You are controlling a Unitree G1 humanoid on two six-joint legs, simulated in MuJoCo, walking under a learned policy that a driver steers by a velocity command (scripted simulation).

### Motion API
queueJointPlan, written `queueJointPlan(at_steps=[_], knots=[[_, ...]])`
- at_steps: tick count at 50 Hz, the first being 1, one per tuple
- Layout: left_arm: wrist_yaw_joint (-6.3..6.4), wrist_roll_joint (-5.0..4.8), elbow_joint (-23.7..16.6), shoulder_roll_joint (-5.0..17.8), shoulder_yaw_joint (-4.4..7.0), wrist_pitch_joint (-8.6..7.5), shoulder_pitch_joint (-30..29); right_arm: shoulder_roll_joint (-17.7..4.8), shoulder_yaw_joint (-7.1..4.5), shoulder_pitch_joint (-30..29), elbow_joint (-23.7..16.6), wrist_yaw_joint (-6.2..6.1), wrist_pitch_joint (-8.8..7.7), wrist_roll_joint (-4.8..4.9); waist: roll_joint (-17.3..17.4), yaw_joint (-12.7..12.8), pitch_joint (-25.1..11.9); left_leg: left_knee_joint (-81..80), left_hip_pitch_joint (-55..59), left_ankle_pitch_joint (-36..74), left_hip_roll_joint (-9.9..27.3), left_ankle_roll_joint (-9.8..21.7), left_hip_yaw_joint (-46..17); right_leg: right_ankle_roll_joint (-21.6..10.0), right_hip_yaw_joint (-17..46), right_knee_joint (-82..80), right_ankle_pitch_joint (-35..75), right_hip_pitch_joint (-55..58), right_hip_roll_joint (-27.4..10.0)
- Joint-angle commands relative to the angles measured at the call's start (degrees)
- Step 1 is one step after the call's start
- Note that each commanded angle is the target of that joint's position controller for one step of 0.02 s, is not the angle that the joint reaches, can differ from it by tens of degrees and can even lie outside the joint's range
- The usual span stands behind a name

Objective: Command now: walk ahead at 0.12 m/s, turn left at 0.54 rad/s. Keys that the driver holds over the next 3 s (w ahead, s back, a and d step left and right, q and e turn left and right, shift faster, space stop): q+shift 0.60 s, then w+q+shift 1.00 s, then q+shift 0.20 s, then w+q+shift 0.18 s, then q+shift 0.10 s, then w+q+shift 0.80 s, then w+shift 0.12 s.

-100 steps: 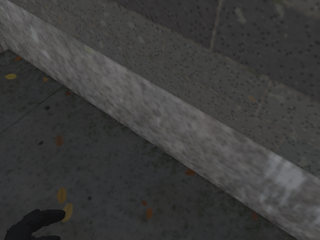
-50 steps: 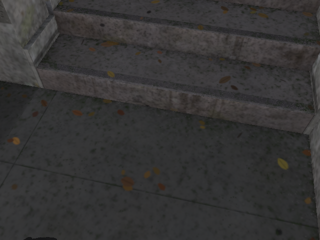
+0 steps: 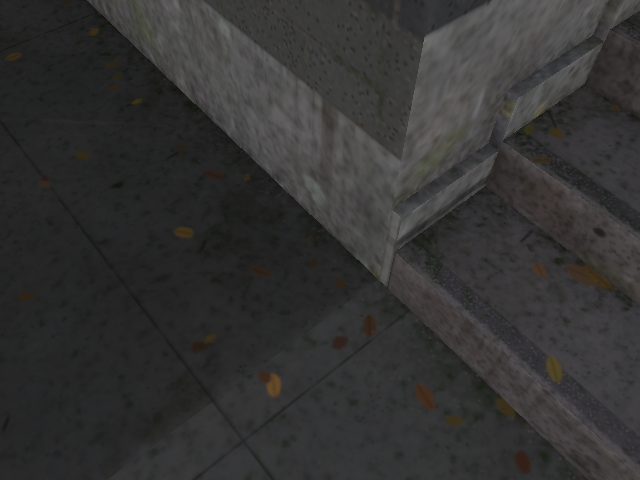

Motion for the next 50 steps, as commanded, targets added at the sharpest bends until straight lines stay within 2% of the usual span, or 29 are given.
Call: queueJointPlan(at_steps=[1,3,6,9,11,12,13,14,15,16,17,18,20,22,24,29,30,33,35,36,37,38,39,40,41,42,43,45,50], knots=[[1.25,-0.27,-4.4,10.3,2.95,0.5,-6.3,-4.3,-1.25,8.7,-2.1,0.32,1.99,0.07,-5.5,-3.4,-12.0,-6.2,10.0,8.0,4.2,0.3,2.5,-11.5,6.6,-8.7,13.0,-1.8,-18.6],[2.14,-1.38,-4.7,11.0,3.29,1.73,-7.0,-4.7,-1.59,5.1,-4.7,1.01,3.25,-0.14,-6.1,-2.4,-10.8,-8.7,9.3,10.7,4.8,1.5,3.7,-10.4,5.6,-10.9,-1.2,-2.2,-19.4],[3.49,-1.07,-4.9,11.5,3.48,3.5,-8.1,-6.8,-3.05,1.2,-7.5,1.63,3.92,-0.06,-5.5,-1.9,-9.8,-11.6,6.4,10.8,5.8,2.4,4.4,-9.3,4.8,-9.7,-4.9,2.8,-22.1],[2.79,-1.62,-4.2,12.4,4.27,4.46,-7.3,-6.7,-3.77,1.3,-7.9,2.16,3.9,0.09,-6.1,-2.1,-10.9,-17.5,8.7,8.5,3.8,3.7,7.6,-7.2,1.9,-5.6,-6.5,7.0,-21.3],[2.12,-1.68,-4.1,10.8,3.87,5.04,-7.9,-6.5,-4.46,3.6,-6.5,2.42,3.28,-0.14,-4.8,-3.4,-10.7,-28.0,12.8,13.2,0.4,5.9,10.4,-3.5,-1.2,2.7,-4.8,8.1,-19.8],[1.57,-2.24,-2.6,8.5,3.59,5.44,-4.7,-8.5,-5.55,7.1,-5.3,2.18,3.03,-0.05,0.0,-3.7,-9.9,-35.5,17.5,21.5,0.2,8.7,5.6,0.8,-3.5,12.4,-7.5,5.4,-15.7],[1.43,-0.36,-3.9,6.1,2.75,5.45,-4.5,-16.0,-7.33,9.5,-6.7,0.65,2.87,0.08,16.5,-2.9,-9.2,-38.6,27.7,46.8,13.3,15.4,-15.3,7.2,-7.1,32.6,-30.9,-12.1,-7.8],[1.6,0.77,-7.7,5.6,2.41,4.36,-9.0,-18.7,-7.37,7.1,-8.8,0.27,1.1,-1.81,16.3,-2.2,-12.9,-39.9,26.4,48.8,18.2,26.2,-29.1,9.0,5.1,45.2,-38.4,-21.5,-0.8],[2.23,-0.27,-6.1,8.2,3.22,4.57,-9.0,-16.8,-7.22,6.7,-10.0,1.7,-1.2,-2.86,6.5,-3.8,-16.6,-40.3,30.3,43.1,17.9,24.0,-26.1,8.2,10.8,47.8,-33.0,-24.0,-1.7],[2.86,-0.91,-6.3,8.8,3.42,4.36,-9.9,-15.6,-7.04,4.3,-10.2,1.69,-2.38,-2.16,4.8,-2.7,-15.2,-39.7,30.5,40.1,14.8,20.5,-22.2,7.5,12.4,46.8,-27.7,-25.4,-2.6],[3.59,0.06,-5.8,9.7,3.98,4.41,-10.7,-13.7,-6.33,1.7,-9.7,1.44,-1.91,-1.18,3.4,-1.5,-15.0,-38.7,29.8,39.2,12.3,17.8,-19.8,7.3,13.1,46.7,-23.9,-25.8,-3.6],[3.8,0.14,-6.3,10.3,4.2,4.2,-10.8,-11.9,-5.74,0.3,-9.9,0.75,-0.95,0.14,4.8,-0.6,-14.9,-38.9,27.3,36.9,10.7,16.8,-17.6,7.2,13.5,44.7,-21.4,-23.9,-4.0],[3.4,-1.27,-6.1,9.5,4.26,3.58,-10.3,-10.2,-4.89,0.0,-11.1,-0.71,0.6,-0.36,6.4,-0.2,-15.9,-38.7,26.0,37.6,8.2,15.6,-16.2,7.7,12.9,43.1,-18.0,-21.0,-2.0],[2.84,-0.92,-5.8,8.4,3.71,3.45,-10.8,-12.0,-5.65,-0.6,-13.7,-1.31,0.86,-1.03,4.9,-1.1,-16.0,-37.6,25.6,39.6,7.0,15.0,-16.7,8.7,13.1,36.3,-17.1,-19.4,0.2],[2.52,-2.2,-5.8,6.5,3.45,3.28,-11.4,-12.1,-5.83,1.9,-13.4,-1.42,1.23,-0.01,5.1,-1.4,-16.6,-37.1,26.4,35.2,6.3,14.8,-19.2,8.9,13.9,29.5,-16.8,-17.3,1.2],[1.65,-1.09,-5.4,8.5,4.23,3.58,-10.7,-12.3,-5.95,1.6,-14.8,-1.04,2.15,-0.43,7.6,-2.1,-14.1,-35.6,24.4,32.2,5.3,15.1,-25.3,10.0,16.6,24.8,-17.0,-16.1,1.6],[1.8,-1.82,-4.9,8.4,4.37,3.38,-9.7,-11.3,-5.52,0.4,-15.3,-0.89,2.18,-0.51,8.6,-1.7,-13.2,-36.1,22.8,29.6,4.9,15.1,-26.3,9.9,16.5,23.4,-17.8,-15.0,1.5],[0.51,-2.71,-6.1,8.4,4.46,2.01,-9.4,-11.2,-4.93,0.5,-15.3,-0.18,2.12,0.39,7.3,-2.7,-14.1,-39.7,16.4,-2.3,2.8,15.0,-29.8,7.6,15.7,15.2,-15.5,-5.6,0.9],[0.42,-3.55,-4.9,9.8,5.81,0.24,-3.9,-11.0,-4.37,-3.2,-16.5,0.03,1.71,-0.36,9.0,0.9,-12.0,-37.6,7.3,-11.1,0.4,13.9,-29.8,6.0,14.9,6.9,-13.4,5.2,-0.4],[0.96,-3.48,-3.6,10.6,6.5,-0.09,1.8,-9.1,-3.7,-4.1,-17.1,0.34,1.88,-0.32,6.0,3.4,-12.8,-31.8,-0.6,-14.9,-2.2,11.4,-26.6,4.4,16.0,2.4,-13.5,15.7,-4.2],[1.76,-2.69,-2.5,13.2,7.0,-0.11,9.4,-3.9,-2.01,-1.3,-16.7,0.77,1.74,-0.53,-3.3,4.2,-17.3,-15.1,-7.2,-17.2,-7.6,8.2,-16.5,1.4,27.0,0.3,-26.3,26.0,-15.7],[1.42,-0.61,-2.8,17.0,7.32,-0.95,9.2,-3.5,-1.49,-3.7,-20.6,1.13,0.64,0.75,-15.0,2.5,-10.8,-4.4,-22.5,-8.2,-9.3,7.5,-10.3,-4.9,48.0,-9.2,-45.2,24.2,-24.1],[1.33,-0.42,-5.2,15.5,7.09,-1.51,3.0,-7.4,-1.98,-3.1,-20.0,1.33,-0.44,0.72,-14.6,0.6,-6.0,2.1,-25.7,-2.9,-2.4,6.3,-7.3,-5.9,48.6,-9.6,-46.8,20.0,-26.4],[1.77,-1.27,-6.5,12.1,6.3,-1.37,1.0,-10.1,-2.79,-3.6,-19.0,1.55,-0.57,0.19,-11.4,1.1,-4.5,5.1,-26.2,1.5,-0.4,5.3,-4.8,-4.4,41.4,-9.5,-42.8,18.2,-23.7],[2.19,-2.1,-7.1,10.8,5.79,-1.0,2.1,-10.0,-2.98,-2.5,-18.1,1.64,-0.48,-0.36,-8.6,1.3,-5.6,8.2,-25.1,3.9,0.8,4.5,-3.2,-2.4,35.7,-8.9,-39.1,18.3,-21.1],[2.12,1.69,-5.4,11.8,5.2,0.83,6.1,-9.6,-2.76,-9.0,-18.6,5.25,0.44,-6.79,0.0,2.8,-3.4,10.9,-22.5,8.9,-1.4,4.5,-1.8,-2.7,31.2,-11.0,-38.5,10.7,-20.9],[1.88,1.66,-5.7,12.8,5.78,0.82,7.6,-7.0,-2.18,-7.6,-19.3,7.15,0.62,-5.79,-3.5,2.1,-2.9,14.4,-22.6,10.4,-1.3,4.6,-0.2,-2.2,27.2,-11.4,-35.8,10.7,-19.4],[1.12,0.71,-6.1,12.6,5.82,0.16,8.7,-5.9,-1.65,-4.8,-18.1,8.46,0.93,-3.89,-6.0,1.0,-3.5,17.2,-23.1,13.8,-0.6,4.7,0.1,-0.8,20.0,-11.9,-31.9,10.8,-17.7],[1.18,1.12,-3.7,11.0,5.11,-0.71,16.5,-5.5,-1.42,-9.1,-18.4,8.83,2.18,-3.66,-7.6,3.1,1.0,11.3,-26.6,15.9,1.3,4.7,1.8,0.0,7.9,-13.9,-24.0,15.2,-18.8]])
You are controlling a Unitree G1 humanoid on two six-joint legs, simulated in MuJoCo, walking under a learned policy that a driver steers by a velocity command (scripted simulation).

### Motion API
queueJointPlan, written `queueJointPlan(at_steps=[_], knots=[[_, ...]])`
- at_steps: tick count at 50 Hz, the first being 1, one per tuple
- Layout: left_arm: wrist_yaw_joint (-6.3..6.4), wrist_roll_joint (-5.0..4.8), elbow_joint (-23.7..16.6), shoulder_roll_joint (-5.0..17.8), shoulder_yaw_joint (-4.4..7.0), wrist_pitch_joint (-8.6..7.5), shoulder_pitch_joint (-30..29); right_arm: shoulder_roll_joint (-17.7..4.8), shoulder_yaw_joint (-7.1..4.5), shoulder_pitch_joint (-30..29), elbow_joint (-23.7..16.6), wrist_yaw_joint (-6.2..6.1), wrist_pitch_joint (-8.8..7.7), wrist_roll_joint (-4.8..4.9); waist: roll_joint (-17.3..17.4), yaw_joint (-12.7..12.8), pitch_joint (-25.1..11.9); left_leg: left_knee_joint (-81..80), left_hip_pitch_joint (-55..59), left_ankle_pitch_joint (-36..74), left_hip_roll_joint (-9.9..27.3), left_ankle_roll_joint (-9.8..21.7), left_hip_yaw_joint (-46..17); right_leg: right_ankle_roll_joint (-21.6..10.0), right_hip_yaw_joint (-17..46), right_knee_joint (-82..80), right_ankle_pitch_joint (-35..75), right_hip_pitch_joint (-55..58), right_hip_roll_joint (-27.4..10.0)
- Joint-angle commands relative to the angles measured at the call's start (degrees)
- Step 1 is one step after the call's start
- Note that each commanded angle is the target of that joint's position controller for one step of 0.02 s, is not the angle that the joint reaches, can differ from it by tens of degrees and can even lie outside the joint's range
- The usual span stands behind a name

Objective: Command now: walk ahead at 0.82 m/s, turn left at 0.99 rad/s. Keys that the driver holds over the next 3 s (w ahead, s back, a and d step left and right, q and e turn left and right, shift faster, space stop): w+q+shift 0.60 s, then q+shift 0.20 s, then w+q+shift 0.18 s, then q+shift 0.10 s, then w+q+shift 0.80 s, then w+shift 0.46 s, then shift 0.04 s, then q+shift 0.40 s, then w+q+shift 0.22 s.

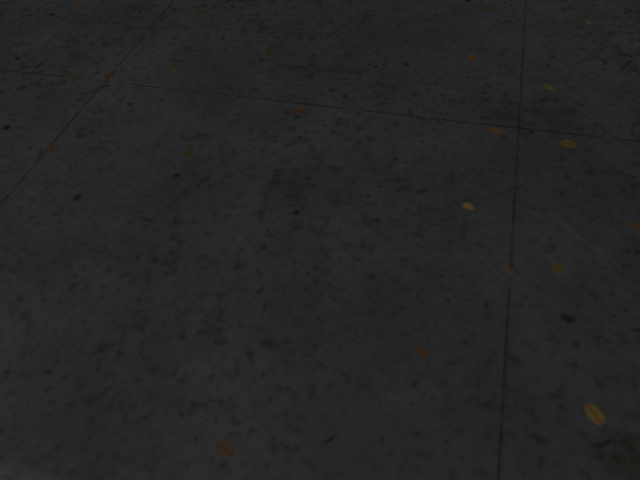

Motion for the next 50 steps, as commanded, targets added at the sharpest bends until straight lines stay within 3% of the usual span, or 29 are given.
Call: queueJointPlan(at_steps=[1,4,6,7,8,9,10,11,12,13,15,18,21,25,27,29,30,31,32,33,34,36,37,38,41,44,45,47,50], knots=[[0.51,0.28,-3.0,7.4,1.39,-1.32,0.6,-3.2,-0.61,-10.1,-5.7,0.97,-0.54,-0.21,-9.8,0.9,11.0,-4.2,-10.4,0.7,2.1,0.7,1.0,-5.9,5.2,-11.9,-3.3,0.9,-13.2],[0.57,0.3,-1.2,6.8,0.84,-1.38,3.5,-0.8,0.96,-18.4,-6.7,1.59,-1.64,-0.41,-9.5,3.3,13.4,-17.1,-6.7,-2.9,2.8,3.0,8.5,-5.8,-1.8,-13.0,5.6,3.9,-13.5],[1.18,0.24,0.1,6.8,0.26,-0.47,3.8,1.8,2.43,-19.4,-6.9,1.92,-2.09,-0.18,-10.8,1.7,12.9,-26.2,1.6,-7.2,0.5,6.5,13.4,-5.0,-8.7,-8.7,33.8,4.9,-13.2],[1.37,0.04,0.5,8.2,0.46,-0.63,5.1,0.5,1.74,-16.7,-5.6,0.72,-1.87,-0.29,-10.1,0.2,9.8,-26.6,8.2,-10.4,-3.4,8.1,16.9,-4.7,-9.7,-3.5,51.3,5.8,-13.0],[1.48,-0.07,0.7,11.2,0.88,-0.31,5.6,-0.6,1.24,-11.6,-4.2,-0.23,-1.9,-0.44,-9.8,-3.5,6.5,-27.2,14.5,-13.7,-6.6,9.6,18.2,-5.1,-10.3,5.7,69.9,7.0,-14.8],[1.22,-1.47,0.9,13.6,1.63,-0.14,6.3,-1.6,0.45,-3.1,-1.6,-1.19,-1.84,-0.44,-10.0,-7.6,0.9,-28.7,24.8,-14.5,-10.0,11.1,18.3,-5.5,-9.8,19.0,79.4,5.7,-16.6],[0.94,-0.78,-0.8,13.2,0.94,0.17,2.3,-5.1,-1.54,12.3,2.8,-1.98,-2.8,0.4,-12.1,-15.9,-7.5,-33.6,46.4,-11.7,-10.7,13.3,12.9,-4.5,-9.4,35.8,74.7,-5.8,-15.7],[-0.18,-0.69,-5.0,6.8,-0.44,-0.09,3.5,-13.2,-4.24,13.7,5.0,-2.95,-2.26,0.45,0.1,-12.7,-12.2,-39.6,68.4,-27.2,0.8,16.3,-9.5,-1.5,-7.7,55.4,25.2,-32.0,-9.0],[-1.01,-0.14,-10.8,5.2,-0.91,-1.38,-4.4,-18.6,-5.74,14.8,3.6,-3.65,-1.55,1.62,4.9,-12.4,-17.3,-51.7,73.0,-36.4,13.2,21.1,-41.1,0.8,0.2,70.0,-6.8,-45.6,0.5],[-1.11,-0.31,-13.7,8.2,-0.41,-2.15,-13.9,-16.9,-5.25,17.6,5.2,-4.24,-1.54,0.95,-3.1,-14.8,-13.4,-54.3,70.8,-27.2,11.7,19.6,-40.0,-0.3,8.8,71.1,0.6,-50.8,-1.2],[-0.46,-0.89,-13.0,5.7,-1.62,-2.94,-11.8,-12.3,-3.98,14.4,7.3,-5.36,-3.05,0.74,-5.4,-9.3,-1.2,-55.8,54.2,-11.5,9.4,17.7,-29.2,-1.3,8.9,62.3,1.2,-47.3,-5.8],[-0.78,1.97,-12.0,4.9,-1.95,0.36,-6.6,-7.6,-1.77,8.4,7.0,-5.75,-4.88,1.54,-2.4,-2.2,3.9,-57.4,36.2,-5.7,3.3,19.0,-20.6,0.9,9.6,54.0,-4.6,-38.6,-7.5],[-1.22,1.22,-16.8,3.4,-2.73,1.69,-18.5,-7.4,-1.67,7.9,7.8,-5.12,-6.63,1.6,-1.4,-2.7,10.8,-64.0,23.9,-3.6,0.0,18.4,-18.1,2.8,5.7,40.5,2.1,-37.5,-6.6],[-2.04,0.11,-17.2,3.3,-3.17,0.53,-22.3,-9.1,-2.61,9.7,8.7,-4.53,-7.42,2.17,0.2,-5.6,8.7,-64.4,25.0,12.1,-1.3,15.1,-17.1,0.8,5.1,22.1,23.6,-24.9,-2.2],[-1.49,-0.21,-17.4,3.6,-3.31,0.56,-24.0,-10.6,-2.92,11.3,9.9,-4.86,-7.61,3.04,-0.6,-6.3,5.3,-61.2,31.2,21.6,0.0,13.3,-17.7,-0.3,5.7,17.4,23.4,-19.0,-0.2],[0.34,-1.36,-14.4,7.7,-1.44,0.65,-13.0,-12.4,-3.3,9.2,10.8,-5.61,-6.96,2.34,-1.0,0.6,-1.6,-45.1,36.5,42.9,-0.1,9.6,-17.7,-1.3,6.8,17.8,15.5,-6.4,3.4],[1.45,-1.62,-11.4,10.8,0.02,0.72,1.0,-15.0,-3.87,5.6,10.6,-5.23,-7.19,1.63,-1.7,9.1,-7.9,-30.0,31.4,43.7,-1.8,8.2,-16.4,-1.4,4.8,18.5,11.2,8.4,3.1],[2.34,0.06,-8.7,15.0,1.64,0.32,12.1,-10.3,-2.71,4.2,9.3,-5.06,-7.73,1.19,-5.9,12.3,-13.2,-10.6,24.3,27.8,-6.3,6.8,-12.8,-2.7,12.3,16.1,-2.0,19.4,-5.5],[2.57,2.79,-9.2,17.4,1.57,-0.26,11.1,1.7,0.29,8.5,6.8,-5.58,-7.71,2.57,-22.5,5.8,-14.5,7.7,9.3,-24.4,-12.1,5.6,-7.9,-4.1,36.6,7.1,-6.7,25.2,-23.0],[1.66,2.11,-10.5,16.3,1.78,-0.24,2.8,-2.9,0.1,12.8,5.9,-6.16,-7.06,2.68,-24.9,0.2,-17.4,12.5,3.8,-19.5,-10.1,5.2,-5.1,-9.2,55.0,0.3,0.8,22.1,-27.0],[1.27,1.2,-12.2,9.3,0.34,-0.05,-4.8,-6.9,-0.77,8.5,8.2,-6.33,-5.67,1.42,-15.2,-0.5,-8.8,10.4,4.1,-13.5,-4.4,5.0,-2.7,-9.5,42.0,2.1,7.9,13.6,-23.7],[1.07,0.97,-10.9,4.3,-1.21,0.24,-6.8,-5.6,-0.95,5.4,9.3,-5.04,-3.99,0.13,-6.8,-2.0,-0.1,8.0,6.8,-11.4,-1.1,3.1,-0.5,-9.0,24.3,4.5,27.9,0.6,-19.1],[1.74,-2.0,-11.7,3.4,-0.79,-1.02,-10.3,-5.2,-1.74,4.6,6.1,-5.48,-4.02,7.05,-13.8,-2.4,1.8,6.1,7.2,-12.9,2.4,1.5,-2.0,-8.4,16.8,1.9,34.3,0.0,-15.2],[2.06,-2.76,-11.0,2.2,-1.22,-1.78,-12.4,-5.3,-1.67,4.1,5.6,-5.31,-3.33,7.66,-14.0,-3.8,2.3,2.1,7.6,-11.6,3.6,1.4,-2.2,-7.8,13.0,1.2,35.3,-2.1,-14.1],[2.7,-2.61,-10.0,5.7,0.29,-2.36,-16.6,0.2,0.09,-1.1,1.3,-4.32,-2.55,5.51,-11.2,-5.3,5.9,-15.0,9.7,-6.4,5.2,-0.1,2.8,-8.3,3.7,-4.3,36.7,-8.7,-14.0],[2.52,-3.24,-9.7,8.6,1.55,-1.8,-15.9,-0.6,0.0,-3.0,1.6,-2.12,-2.58,4.87,-5.9,-4.4,2.9,-25.2,15.9,7.5,4.4,1.2,5.9,-8.4,-2.5,-6.1,28.0,-5.2,-12.4],[1.15,-1.16,-6.7,5.9,0.2,-1.66,-9.4,0.0,1.25,-8.7,-0.9,-0.57,-1.38,-1.24,-1.5,-3.8,3.6,-28.4,16.0,8.9,1.5,4.3,10.4,-6.5,-5.2,-5.5,32.6,-4.3,-13.5],[0.71,-1.78,-5.5,7.9,0.78,-1.14,-6.9,-0.3,1.14,-10.4,-0.9,-0.22,-1.0,-0.17,-3.7,-4.0,4.5,-31.7,17.2,7.2,-0.6,7.3,12.9,-4.8,-8.7,-2.0,43.2,-0.2,-11.8],[0.85,-1.63,-6.3,11.7,1.58,1.13,-7.8,-3.4,-0.16,-1.2,1.8,-1.85,-1.23,0.94,-6.4,-10.2,1.4,-31.6,24.3,-3.9,-5.3,10.7,13.9,-5.0,-10.0,13.2,67.8,4.4,-13.9]])
Over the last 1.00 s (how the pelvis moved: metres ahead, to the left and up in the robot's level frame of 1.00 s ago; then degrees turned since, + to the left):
0.20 0.14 0.00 52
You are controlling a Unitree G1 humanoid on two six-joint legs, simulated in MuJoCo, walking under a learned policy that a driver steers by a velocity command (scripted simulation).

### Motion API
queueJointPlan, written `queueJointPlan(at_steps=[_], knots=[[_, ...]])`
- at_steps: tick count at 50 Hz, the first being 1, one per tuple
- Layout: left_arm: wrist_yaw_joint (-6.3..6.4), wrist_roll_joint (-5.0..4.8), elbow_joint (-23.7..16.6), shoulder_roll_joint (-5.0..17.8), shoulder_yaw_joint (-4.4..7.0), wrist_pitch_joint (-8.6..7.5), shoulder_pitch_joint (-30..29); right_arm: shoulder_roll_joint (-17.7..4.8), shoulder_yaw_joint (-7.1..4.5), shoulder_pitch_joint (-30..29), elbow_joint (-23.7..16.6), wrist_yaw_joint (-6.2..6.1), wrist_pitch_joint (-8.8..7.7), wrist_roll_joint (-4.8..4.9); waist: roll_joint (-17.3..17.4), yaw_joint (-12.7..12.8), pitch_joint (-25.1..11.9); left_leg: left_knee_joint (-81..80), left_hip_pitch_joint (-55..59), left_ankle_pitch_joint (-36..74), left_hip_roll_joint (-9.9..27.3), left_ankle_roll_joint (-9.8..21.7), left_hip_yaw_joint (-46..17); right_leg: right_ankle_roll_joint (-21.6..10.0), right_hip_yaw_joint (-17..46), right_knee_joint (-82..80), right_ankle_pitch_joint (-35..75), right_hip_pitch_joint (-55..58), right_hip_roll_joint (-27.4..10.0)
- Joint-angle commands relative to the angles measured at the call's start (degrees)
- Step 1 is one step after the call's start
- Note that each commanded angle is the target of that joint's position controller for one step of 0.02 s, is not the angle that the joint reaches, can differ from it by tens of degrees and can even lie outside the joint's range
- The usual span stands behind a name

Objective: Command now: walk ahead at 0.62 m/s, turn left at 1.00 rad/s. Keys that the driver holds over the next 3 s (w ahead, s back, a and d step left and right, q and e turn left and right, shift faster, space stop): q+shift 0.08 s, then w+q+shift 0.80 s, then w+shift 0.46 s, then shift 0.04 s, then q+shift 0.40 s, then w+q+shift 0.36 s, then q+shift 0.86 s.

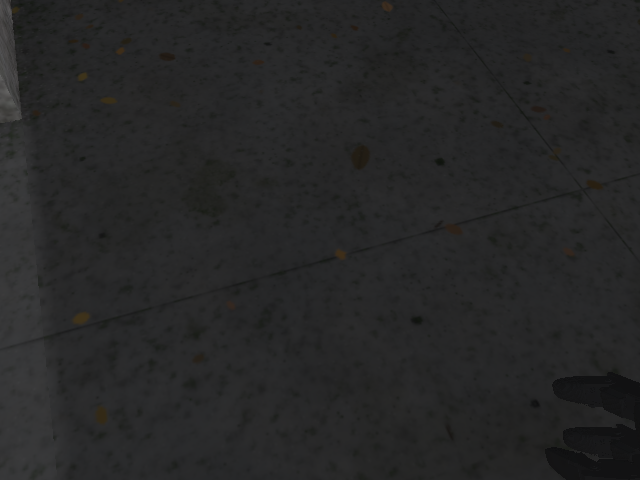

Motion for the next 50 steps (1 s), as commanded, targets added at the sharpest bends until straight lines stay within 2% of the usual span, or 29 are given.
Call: queueJointPlan(at_steps=[1,2,3,4,5,6,7,8,9,12,15,19,22,24,25,26,27,28,29,31,34,38,42,44,46,47,48,49,50], knots=[[-0.25,-0.18,-5.3,12.3,2.78,1.39,-4.6,-6.5,-2.82,19.0,2.6,-1.68,-0.4,-0.28,-3.3,-13.1,-10.3,-0.9,22.1,-7.2,-6.5,4.2,1.3,-5.7,4.2,21.5,74.3,-6.4,-14.8],[0.86,-3.2,-8.3,14.3,3.86,0.94,-11.4,-13.8,-7.46,29.5,4.2,-2.23,-0.98,6.44,-2.9,-19.4,-13.2,-7.3,40.2,4.3,-3.7,5.4,-3.8,-2.6,5.4,36.0,60.4,-17.9,-8.9],[1.03,-0.42,-10.1,3.1,0.89,-0.61,-11.4,-17.9,-7.56,25.3,4.4,-3.68,-1.16,6.59,17.7,-11.9,-9.2,-10.9,48.7,21.5,4.5,9.7,-23.2,0.7,8.3,60.0,-3.9,-38.8,3.7],[0.88,-1.91,-15.0,6.7,0.78,-3.17,-6.0,-19.7,-7.57,20.3,-1.0,-2.69,-2.51,2.96,15.8,-7.3,-24.3,-20.8,61.6,0.9,17.0,22.8,-57.3,1.6,23.5,70.1,-9.2,-53.7,8.7],[0.52,-2.67,-15.2,9.5,0.98,-5.08,-11.7,-14.8,-6.92,20.6,-2.0,-2.69,-3.39,2.97,3.2,-9.8,-23.5,-24.9,58.7,-9.7,17.1,19.6,-56.8,0.0,29.1,65.6,-4.1,-55.8,4.0],[0.44,-2.97,-15.7,9.4,1.1,-5.8,-13.6,-11.8,-6.22,19.6,-1.0,-2.41,-4.41,3.74,-2.7,-7.2,-14.4,-26.6,50.7,-12.8,14.7,17.1,-51.6,-0.8,28.8,57.8,-0.7,-56.6,2.2],[0.85,-2.0,-13.9,8.3,1.22,-5.56,-12.8,-9.5,-5.5,17.5,-0.6,-2.32,-5.38,4.35,-7.0,-4.8,-11.7,-26.6,44.0,-13.0,11.6,14.4,-47.0,-1.0,29.3,52.7,2.2,-52.4,-0.7],[0.02,3.15,-11.7,7.0,-0.02,-1.27,-9.1,-10.9,-5.26,17.0,2.5,-3.87,-3.54,-0.67,-4.2,-2.6,-6.3,-25.4,34.9,1.5,8.1,10.9,-35.2,-0.1,24.3,47.4,4.3,-47.4,-4.8],[-0.57,4.21,-11.3,6.0,-0.24,1.13,-7.2,-9.2,-4.52,17.2,2.5,-4.1,-3.17,-0.41,-3.2,-1.6,-5.8,-25.6,29.1,6.8,4.9,10.1,-31.6,0.8,23.1,45.0,4.5,-42.6,-4.7],[-1.63,3.12,-12.5,3.3,-1.47,3.1,-11.0,-9.0,-4.05,21.0,4.2,-3.63,-3.83,0.13,-1.5,-3.1,-6.4,-26.5,20.1,2.1,1.3,9.7,-30.0,2.9,21.1,38.0,8.8,-39.2,-4.8],[-1.86,2.22,-15.2,2.7,-2.06,2.63,-20.5,-9.5,-4.31,23.4,4.6,-3.43,-4.02,0.04,0.6,-6.8,-3.2,-29.5,18.8,-10.7,0.7,8.9,-33.9,3.6,21.7,26.9,18.3,-41.8,-4.1],[-2.06,1.3,-16.9,4.0,-1.75,1.49,-26.9,-10.2,-4.8,26.0,5.7,-3.18,-4.49,0.2,2.7,-10.2,-3.1,-27.1,24.5,-8.6,1.4,7.7,-36.9,2.8,23.1,15.7,23.6,-40.3,-1.1],[-1.77,0.64,-16.1,5.7,-1.03,0.66,-22.1,-11.1,-5.05,23.1,5.7,-3.65,-4.86,0.41,5.0,-6.8,-4.6,-23.3,22.9,-2.1,2.3,4.9,-38.8,1.2,24.1,9.8,20.1,-27.5,0.8],[-0.48,0.82,-11.8,9.6,0.93,-0.23,-6.1,-11.9,-5.03,20.1,5.7,-3.31,-5.47,0.39,1.6,2.2,-10.8,-7.1,17.0,8.4,-0.9,1.6,-35.7,-0.8,23.4,8.1,13.5,-6.7,1.7],[0.78,1.98,-9.7,14.3,2.61,-0.72,6.4,-9.0,-4.1,18.9,5.3,-3.06,-6.2,0.77,-6.0,8.0,-18.6,12.0,11.0,6.0,-6.6,-0.2,-27.9,-2.3,30.9,5.9,-1.6,6.7,-6.6],[1.35,3.51,-9.4,19.4,3.41,-0.56,10.0,-1.7,-2.18,19.7,2.0,-3.14,-6.52,2.41,-22.2,6.0,-22.6,28.3,-4.8,-25.2,-12.7,-1.8,-20.8,-4.7,58.7,-7.4,-28.0,15.6,-21.1],[1.08,2.95,-10.5,16.4,3.35,-0.17,1.7,-3.3,-1.35,22.1,2.7,-3.77,-5.73,1.93,-21.7,0.6,-19.3,36.6,-11.5,-18.7,-7.5,-1.8,-17.7,-7.1,71.7,-11.3,-31.5,9.4,-23.9],[0.85,2.47,-12.0,9.9,2.05,0.25,-3.5,-6.1,-1.8,19.7,4.2,-3.7,-4.77,0.48,-11.3,-0.3,-13.7,38.1,-11.4,-12.8,-3.5,-1.8,-16.0,-7.1,63.1,-9.2,-26.9,2.9,-22.0],[0.6,2.21,-11.1,6.9,1.32,0.4,-4.1,-6.7,-1.99,17.4,4.5,-2.77,-4.2,-0.55,-5.1,-0.6,-10.1,35.6,-9.9,-9.8,-1.1,-2.3,-14.5,-6.9,51.8,-8.1,-16.7,-2.5,-19.0],[0.51,2.08,-8.0,5.0,0.66,-0.14,-1.8,-4.7,-1.6,14.5,4.0,-0.85,-3.06,-1.2,-5.6,-1.1,-6.1,33.5,-9.1,-7.8,2.0,-3.2,-13.5,-5.6,37.7,-9.4,-2.8,-7.4,-14.4],[-0.65,0.86,-4.1,2.5,0.09,-1.72,2.3,-1.8,-0.37,10.0,1.7,0.4,-1.75,-0.86,-6.0,-1.5,-3.5,34.6,-13.1,-3.4,3.4,-2.9,-12.4,-4.1,26.9,-10.4,12.7,-7.8,-13.3],[-1.05,1.0,-1.8,2.2,-0.2,-3.12,2.8,-1.7,0.47,2.5,-1.5,1.11,-1.51,-0.42,-4.2,-2.8,0.1,26.9,-13.1,4.3,2.4,-2.9,-7.9,-2.8,13.5,-13.3,29.9,-10.7,-10.7],[-0.14,1.55,1.2,4.6,0.08,-3.22,7.4,0.0,1.94,-5.8,-3.8,2.28,-1.66,-0.47,-3.5,-2.1,3.7,9.6,-6.4,4.3,0.1,0.4,1.4,-0.9,5.0,-14.4,52.2,-8.4,-9.4],[0.81,1.2,1.6,7.5,0.61,-2.72,8.3,-1.1,1.64,-3.7,-2.4,1.71,-1.64,-0.45,-5.1,-4.7,-0.2,5.7,2.7,2.5,-4.7,2.4,5.4,-0.5,3.1,-8.1,80.7,-4.7,-10.1],[1.79,1.29,1.5,11.1,1.26,-1.28,6.7,-4.3,0.35,9.1,1.8,0.43,-1.78,-0.8,-7.7,-12.1,-7.0,3.7,18.0,-2.7,-7.8,4.5,2.7,-1.5,4.4,7.9,93.7,-5.1,-13.2],[1.71,1.54,0.2,11.6,1.19,-0.73,3.5,-7.0,-1.15,21.8,6.1,-0.6,-1.97,-0.79,-8.6,-17.4,-11.9,1.1,31.6,-4.5,-7.9,6.6,-1.2,-3.1,6.1,21.4,91.9,-10.4,-14.1],[1.01,1.68,-0.3,10.5,1.04,-0.3,1.1,-8.9,-2.85,31.0,10.0,-2.03,-2.26,-0.49,-5.1,-20.7,-14.8,-6.6,46.3,-3.1,-5.5,8.7,-7.0,-4.3,5.6,41.3,65.7,-20.8,-10.2],[-0.09,2.34,-2.7,3.7,-0.37,-0.72,1.8,-13.1,-4.3,26.7,10.1,-3.56,-1.76,0.57,9.9,-12.9,-15.1,-4.1,55.5,-2.9,5.2,8.5,-21.9,-3.6,7.0,61.8,0.4,-38.3,-0.7],[-0.16,0.03,-8.4,4.2,-0.87,-1.51,5.7,-16.4,-4.51,24.5,6.7,-3.93,-1.43,-1.02,10.0,-9.0,-26.2,-14.5,66.3,-6.4,17.3,19.0,-49.2,-2.9,18.6,72.8,-2.1,-52.6,1.4]])
Over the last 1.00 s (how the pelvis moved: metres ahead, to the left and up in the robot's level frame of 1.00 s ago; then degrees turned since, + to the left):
0.76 0.35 -0.02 57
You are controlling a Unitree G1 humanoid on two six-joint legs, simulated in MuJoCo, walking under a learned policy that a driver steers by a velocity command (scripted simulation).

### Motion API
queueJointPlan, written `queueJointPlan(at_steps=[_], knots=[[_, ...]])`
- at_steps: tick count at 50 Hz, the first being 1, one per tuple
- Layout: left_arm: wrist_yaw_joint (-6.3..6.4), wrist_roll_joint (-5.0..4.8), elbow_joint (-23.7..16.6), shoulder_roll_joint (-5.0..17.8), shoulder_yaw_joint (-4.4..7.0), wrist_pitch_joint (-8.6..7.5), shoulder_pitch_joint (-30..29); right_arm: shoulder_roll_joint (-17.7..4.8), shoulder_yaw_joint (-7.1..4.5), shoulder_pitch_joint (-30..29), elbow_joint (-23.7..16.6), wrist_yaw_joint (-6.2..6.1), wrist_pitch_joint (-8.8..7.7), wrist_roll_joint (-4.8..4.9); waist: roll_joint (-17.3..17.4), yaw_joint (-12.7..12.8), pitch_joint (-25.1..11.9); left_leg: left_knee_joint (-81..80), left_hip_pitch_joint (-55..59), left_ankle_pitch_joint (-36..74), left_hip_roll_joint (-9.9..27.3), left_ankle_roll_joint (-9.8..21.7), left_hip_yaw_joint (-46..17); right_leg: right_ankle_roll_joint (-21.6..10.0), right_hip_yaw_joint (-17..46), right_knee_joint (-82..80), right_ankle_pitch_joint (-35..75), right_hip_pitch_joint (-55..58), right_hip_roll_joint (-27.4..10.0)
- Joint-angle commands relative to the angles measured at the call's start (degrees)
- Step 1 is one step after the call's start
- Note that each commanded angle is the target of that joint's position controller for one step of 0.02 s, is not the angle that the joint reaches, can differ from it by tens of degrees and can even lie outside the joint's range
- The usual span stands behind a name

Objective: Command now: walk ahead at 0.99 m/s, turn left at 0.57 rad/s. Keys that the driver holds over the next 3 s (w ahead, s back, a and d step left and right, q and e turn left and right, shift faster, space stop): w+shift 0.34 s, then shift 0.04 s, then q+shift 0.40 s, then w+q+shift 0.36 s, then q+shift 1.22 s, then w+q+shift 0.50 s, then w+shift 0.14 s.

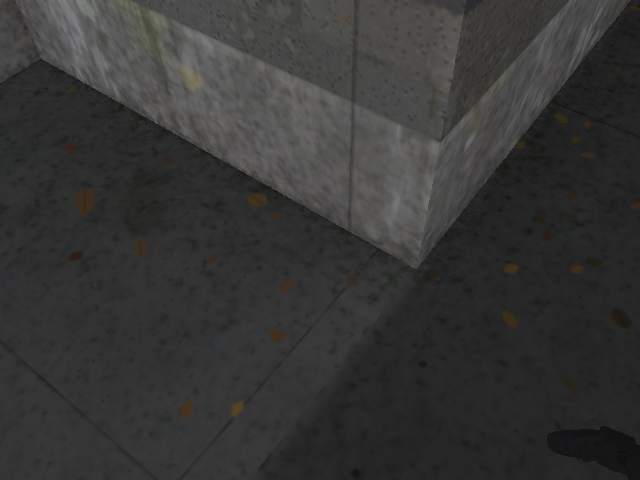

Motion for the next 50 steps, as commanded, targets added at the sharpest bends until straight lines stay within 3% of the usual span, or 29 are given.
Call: queueJointPlan(at_steps=[1,2,5,12,16,18,19,20,21,22,23,24,25,28,30,33,34,36,37,38,39,40,41,42,45,46,48,49,50], knots=[[-0.38,-1.25,-14.0,11.7,1.75,-3.17,-12.1,-14.8,-5.96,23.1,3.3,-3.26,1.01,-0.32,-1.7,-11.5,-17.9,-24.8,54.5,-6.5,23.2,11.9,-48.8,-1.8,13.7,33.1,0.6,-51.7,1.5],[-0.48,-1.6,-13.6,11.0,1.43,-3.41,-12.0,-12.4,-5.44,20.6,5.1,-3.72,0.27,0.0,-4.3,-8.0,-7.0,-27.7,43.2,-5.1,22.2,9.9,-42.6,-2.0,13.3,27.3,3.0,-51.4,-1.3],[-1.5,1.15,-10.8,8.0,0.55,-0.76,-9.3,-6.6,-3.17,15.7,6.5,-4.45,-2.93,0.39,-7.8,-0.3,-0.1,-30.6,22.0,3.6,14.8,5.8,-29.6,-0.4,14.3,15.4,1.8,-39.7,-5.5],[-3.61,-0.4,-17.2,3.7,-1.1,-1.07,-28.1,-5.3,-2.48,21.9,11.1,-2.03,-6.31,2.47,-2.3,-4.6,5.7,-39.3,13.7,27.3,7.5,0.4,-15.4,-2.1,7.1,-19.0,29.8,-31.3,-2.9],[-2.33,0.41,-16.3,6.3,-0.02,-2.17,-27.4,-9.1,-3.06,27.2,15.0,-2.44,-6.28,2.1,-0.1,-5.3,-0.6,-31.3,27.6,51.9,8.4,-3.0,-13.3,-5.2,4.4,-27.2,31.8,-21.6,5.0],[-1.16,0.39,-12.1,9.4,1.46,-3.62,-13.7,-11.6,-3.89,24.7,15.9,-3.72,-5.33,0.72,1.7,3.4,-8.1,-12.8,29.4,66.6,10.2,-5.8,-13.9,-6.8,6.2,-29.9,27.7,-7.2,7.9],[-0.28,0.18,-8.8,11.6,2.4,-3.56,-4.1,-11.9,-3.92,21.5,15.4,-4.15,-5.08,-0.02,2.0,8.5,-11.8,0.1,26.5,60.4,9.3,-6.4,-13.2,-8.3,9.8,-30.7,28.2,0.9,3.8],[0.79,0.73,-7.4,18.9,4.16,-3.47,1.4,-3.7,-2.27,26.8,13.7,-3.93,-5.0,-0.3,-13.8,5.4,-20.4,25.3,13.2,15.7,3.4,-8.1,-10.8,-12.7,23.4,-20.9,45.7,17.7,-13.3],[-0.86,1.54,-6.1,18.4,5.17,-3.45,2.6,-2.2,-1.59,32.9,15.8,-4.02,-5.31,5.15,-21.9,4.7,-32.1,46.2,-3.0,-18.5,-4.0,-10.3,-15.2,-21.8,47.9,-26.8,50.6,30.6,-23.9],[0.65,-0.77,-10.0,10.2,3.42,-5.16,-4.9,-8.6,-2.53,23.2,13.8,-3.53,-5.77,4.6,-12.8,7.0,-30.0,43.6,-0.4,-13.7,1.6,-12.3,-22.3,-18.2,38.9,-32.3,48.5,22.9,-18.3],[0.87,-0.5,-10.6,10.2,2.97,-5.95,-12.1,-9.7,-3.38,16.0,9.9,-4.13,-5.11,5.58,-12.8,4.4,-20.5,42.4,-4.1,-11.7,4.4,-15.1,-19.8,-16.7,31.1,-33.1,59.1,15.9,-18.5],[1.41,-0.48,-10.6,9.3,2.9,-6.17,-15.7,-9.6,-3.35,12.6,9.5,-4.57,-4.09,3.8,-4.8,2.9,-13.8,41.3,-5.2,-11.5,5.3,-16.7,-16.6,-15.6,26.6,-35.7,64.0,7.3,-16.9],[2.21,-0.5,-10.1,9.3,2.9,-6.28,-17.4,-8.2,-3.76,13.3,9.2,-4.66,-3.19,2.66,-2.9,0.5,-9.4,39.4,-3.6,-10.4,6.5,-17.1,-15.6,-14.7,22.4,-37.7,64.8,-0.3,-16.0],[3.28,-1.19,-10.6,9.2,2.59,-4.15,-28.0,-1.1,-2.37,15.9,5.4,-4.75,-0.86,3.26,-6.1,-6.6,-3.5,19.0,6.2,-9.6,8.0,-17.5,-9.5,-11.6,7.7,-42.2,63.0,-19.2,-10.0],[4.95,-2.34,-9.9,8.7,2.51,-2.3,-29.4,-2.0,-2.85,18.0,4.0,-3.88,-1.91,3.17,-11.6,-8.0,-4.6,4.7,14.4,-1.5,5.8,-20.0,-4.4,-11.1,2.0,-39.1,58.8,-23.1,-5.3],[5.83,-2.47,-10.2,9.3,2.7,-0.89,-29.0,-3.6,-4.04,20.5,3.8,-1.56,-2.67,3.23,-10.0,-8.3,-11.3,-2.7,19.8,12.9,7.3,-18.6,-5.8,-10.0,2.2,-34.0,43.7,-19.9,-7.1],[5.63,-1.2,-10.0,9.5,2.6,-0.57,-29.7,-4.8,-4.84,20.9,3.1,-1.38,-2.15,2.56,-9.0,-10.1,-11.2,-2.7,21.6,14.0,7.9,-17.1,-7.6,-9.0,2.5,-31.3,35.0,-22.2,-6.7],[6.42,-1.31,-10.6,5.6,1.28,1.76,-30.5,-8.7,-6.81,25.6,3.2,-1.33,-2.07,1.13,1.4,-13.6,-8.5,-9.6,26.4,16.8,4.9,-13.0,-11.0,-5.8,2.1,-16.3,14.6,-29.5,-2.1],[6.08,0.69,-11.4,3.9,0.63,3.31,-27.7,-13.4,-7.58,23.0,1.0,-2.14,-3.01,0.71,16.7,-10.3,-1.9,-18.2,24.9,48.6,14.0,-9.3,-27.3,-1.3,-1.1,-1.6,-11.3,-38.8,6.0],[5.22,0.02,-12.5,2.5,-0.56,3.65,-22.3,-16.6,-7.37,17.2,-4.3,-2.62,-3.97,-2.56,22.9,-5.9,-11.4,-22.8,30.6,51.3,25.4,3.5,-52.6,0.6,12.1,17.3,-19.4,-45.7,14.4],[3.51,-0.31,-11.0,8.3,0.68,3.05,-16.9,-18.8,-8.7,8.7,-8.5,-3.03,-3.43,-3.12,17.5,-2.7,-20.8,-22.8,31.0,32.7,25.6,7.1,-54.9,-0.4,22.2,22.9,-14.2,-43.3,11.9],[2.75,-0.56,-9.8,12.7,2.02,2.71,-18.8,-15.6,-8.19,3.9,-10.9,-3.83,-2.47,-1.93,10.3,-2.4,-17.2,-20.9,25.5,27.2,22.5,4.6,-48.3,-0.9,22.5,22.5,-8.8,-42.6,11.1],[2.84,-0.15,-9.0,12.6,2.41,2.5,-21.2,-13.0,-7.54,2.2,-11.7,-5.0,-0.85,0.4,3.5,-2.6,-14.6,-19.6,20.7,23.2,19.4,0.9,-42.8,-0.3,21.8,19.6,-4.9,-41.1,10.2],[3.06,-0.07,-9.7,11.4,2.4,2.49,-23.3,-11.3,-6.9,1.7,-11.9,-6.15,0.63,2.29,2.3,-2.5,-12.6,-19.5,15.9,21.5,17.4,-0.9,-40.0,0.3,21.3,15.1,-3.8,-39.2,10.1],[2.72,-1.05,-10.7,7.1,1.92,3.99,-23.8,-9.5,-6.61,2.1,-12.9,-7.6,2.88,1.44,3.2,-1.9,-12.4,-20.2,10.4,17.5,11.9,-4.1,-35.1,1.9,18.0,2.2,-0.9,-30.9,12.6],[3.82,-2.99,-9.4,8.5,2.13,3.43,-16.2,-8.2,-5.63,-1.7,-15.1,-5.63,5.28,1.88,1.8,0.8,-12.2,-19.6,1.1,5.4,3.7,-3.9,-28.2,-0.6,15.3,-16.8,0.0,-18.7,10.6],[3.59,-2.69,-5.1,12.8,4.4,2.39,-9.2,-10.4,-5.73,-3.1,-18.9,-2.5,5.43,2.47,7.9,1.6,-8.8,-22.9,-7.8,-9.0,4.0,-8.0,-32.3,-2.3,13.7,-36.3,10.0,-3.8,7.9],[3.4,-1.98,-4.4,12.8,4.19,2.11,-10.6,-6.7,-4.24,4.0,-17.0,-1.29,5.61,3.15,2.3,-1.7,-9.4,-11.4,-9.9,-14.1,1.9,-9.3,-29.7,-3.4,17.4,-37.6,15.7,1.2,0.4],[3.55,0.07,-3.5,13.6,4.37,1.88,-6.1,-0.2,-2.75,9.1,-16.2,-1.11,5.93,3.04,-5.4,-2.8,-14.6,9.5,-14.3,-18.3,-1.5,-10.3,-28.1,-8.6,30.7,-37.3,11.9,7.1,-17.3]])
Over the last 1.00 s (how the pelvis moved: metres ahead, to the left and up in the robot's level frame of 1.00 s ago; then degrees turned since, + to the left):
0.70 0.22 -0.02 57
